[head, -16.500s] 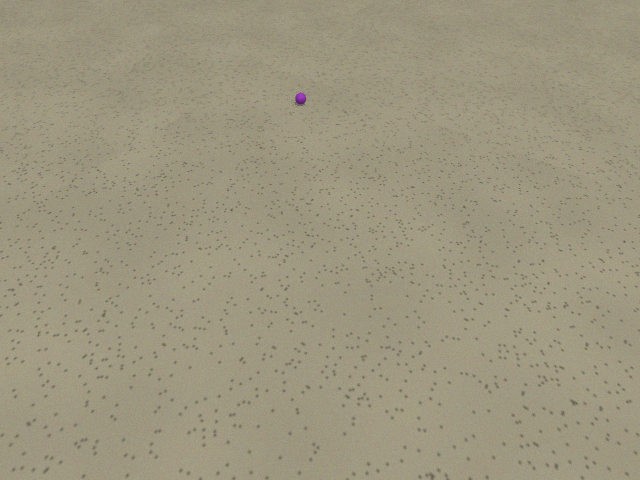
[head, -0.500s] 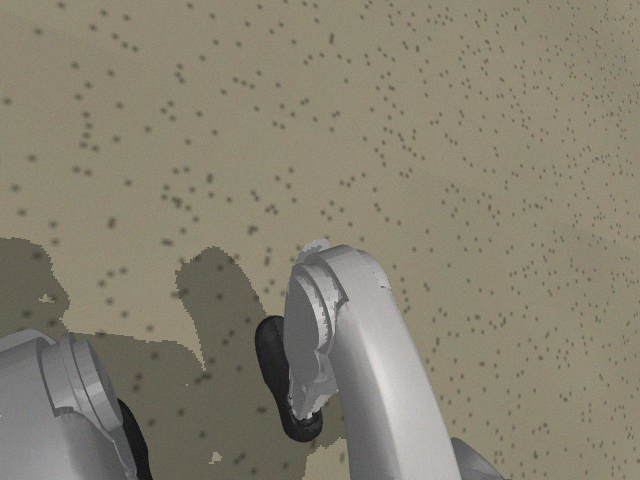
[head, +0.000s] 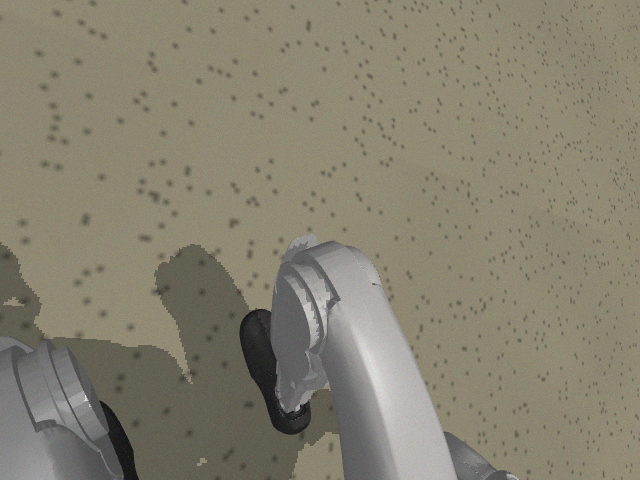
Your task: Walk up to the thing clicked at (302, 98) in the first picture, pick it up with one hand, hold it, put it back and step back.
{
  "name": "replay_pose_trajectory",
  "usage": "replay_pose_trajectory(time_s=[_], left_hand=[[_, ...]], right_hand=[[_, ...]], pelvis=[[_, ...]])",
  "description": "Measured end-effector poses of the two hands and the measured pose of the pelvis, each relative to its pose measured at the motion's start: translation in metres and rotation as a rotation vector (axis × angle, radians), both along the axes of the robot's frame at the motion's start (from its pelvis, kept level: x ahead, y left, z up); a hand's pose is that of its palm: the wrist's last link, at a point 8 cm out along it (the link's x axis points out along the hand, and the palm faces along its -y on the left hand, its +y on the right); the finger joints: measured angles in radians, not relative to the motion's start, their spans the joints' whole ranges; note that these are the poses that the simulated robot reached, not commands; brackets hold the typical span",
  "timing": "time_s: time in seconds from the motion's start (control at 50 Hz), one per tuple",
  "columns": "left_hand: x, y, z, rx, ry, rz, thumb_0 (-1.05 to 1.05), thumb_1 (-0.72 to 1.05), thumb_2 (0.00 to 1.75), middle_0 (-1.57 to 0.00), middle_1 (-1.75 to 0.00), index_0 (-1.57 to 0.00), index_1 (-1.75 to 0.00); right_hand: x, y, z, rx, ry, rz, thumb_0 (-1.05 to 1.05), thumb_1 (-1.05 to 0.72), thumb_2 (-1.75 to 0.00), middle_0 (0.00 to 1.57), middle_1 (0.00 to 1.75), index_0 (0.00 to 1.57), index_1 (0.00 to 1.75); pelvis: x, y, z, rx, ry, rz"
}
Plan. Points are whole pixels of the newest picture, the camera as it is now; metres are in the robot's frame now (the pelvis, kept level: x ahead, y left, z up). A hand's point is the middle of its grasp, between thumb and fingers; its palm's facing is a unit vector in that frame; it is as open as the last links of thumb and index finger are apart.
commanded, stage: close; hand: left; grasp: from above
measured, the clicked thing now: out of the picture +0.47 +0.30 -0.27
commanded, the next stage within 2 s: settle in 1.42 s
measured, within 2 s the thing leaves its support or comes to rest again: leaves its support in 1.78 s
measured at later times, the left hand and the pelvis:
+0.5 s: hand out of the picture +0.45 +0.30 -0.25, palm faces -0.44 -0.16 -0.88, open 12.5 cm; pelvis +0.00 +0.00 +0.00, yaw +0 degrees
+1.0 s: hand out of the picture +0.46 +0.29 -0.25, palm faces -0.44 -0.16 -0.88, open 9.6 cm; pelvis +0.00 +0.00 +0.01, yaw -1 degrees
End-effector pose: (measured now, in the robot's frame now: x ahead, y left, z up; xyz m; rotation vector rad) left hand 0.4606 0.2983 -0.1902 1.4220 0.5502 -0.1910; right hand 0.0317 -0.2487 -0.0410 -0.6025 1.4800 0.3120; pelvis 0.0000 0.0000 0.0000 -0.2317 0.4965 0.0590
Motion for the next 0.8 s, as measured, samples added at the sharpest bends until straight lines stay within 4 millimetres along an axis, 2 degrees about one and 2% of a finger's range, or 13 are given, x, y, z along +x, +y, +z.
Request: replay_pose_trajectory(time_s=[0.5,0.68,0.8], left_hand=[[-0.0006,0.0028,0.0025,0.006,0.004,0.021,0.00,-0.30,0.93,-0.22,-1.01,-0.23,-0.99],[-0.0050,-0.0013,-0.0022,-0.003,0.013,-0.003,0.00,-0.18,0.87,-0.28,-1.00,-0.31,-0.97],[-0.0012,-0.0031,-0.0037,0.001,-0.011,-0.004,0.00,-0.09,0.81,-0.33,-0.98,-0.37,-0.93]], right_hand=[[0.0047,0.0011,0.0043,0.013,-0.020,0.005,0.00,-0.91,-0.90,0.20,0.29,0.20,0.30],[0.0044,0.0017,0.0071,0.008,-0.027,0.013,0.00,-0.90,-0.90,0.20,0.29,0.20,0.30],[0.0040,0.0013,0.0102,0.003,-0.022,0.021,0.00,-0.90,-0.90,0.20,0.29,0.20,0.30]], pelvis=[[-0.0006,0.0005,0.0035,-0.008,0.001,-0.005],[-0.0028,0.0010,0.0046,-0.009,-0.008,-0.004],[-0.0031,0.0012,0.0050,-0.010,-0.011,-0.006]])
